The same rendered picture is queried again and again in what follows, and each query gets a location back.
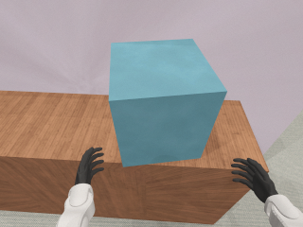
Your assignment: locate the right robot hand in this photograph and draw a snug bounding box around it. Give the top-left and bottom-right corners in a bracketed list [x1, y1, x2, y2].
[231, 158, 278, 203]

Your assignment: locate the carton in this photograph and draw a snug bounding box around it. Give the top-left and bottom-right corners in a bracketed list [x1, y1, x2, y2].
[108, 39, 227, 167]

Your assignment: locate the left robot hand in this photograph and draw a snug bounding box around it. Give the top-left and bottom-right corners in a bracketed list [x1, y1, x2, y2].
[75, 147, 104, 185]

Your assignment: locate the pedestal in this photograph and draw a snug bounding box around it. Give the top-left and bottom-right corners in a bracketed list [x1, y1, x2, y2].
[0, 90, 269, 225]

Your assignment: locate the left robot forearm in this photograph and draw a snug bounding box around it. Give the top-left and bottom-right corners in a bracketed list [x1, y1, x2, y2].
[55, 183, 96, 227]

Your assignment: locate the right robot forearm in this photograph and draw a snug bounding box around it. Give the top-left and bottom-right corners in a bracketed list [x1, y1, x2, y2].
[264, 194, 303, 227]

